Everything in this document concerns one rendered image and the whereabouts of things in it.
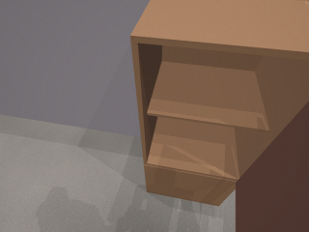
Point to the cupboard door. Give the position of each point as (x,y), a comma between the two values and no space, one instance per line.
(272,195)

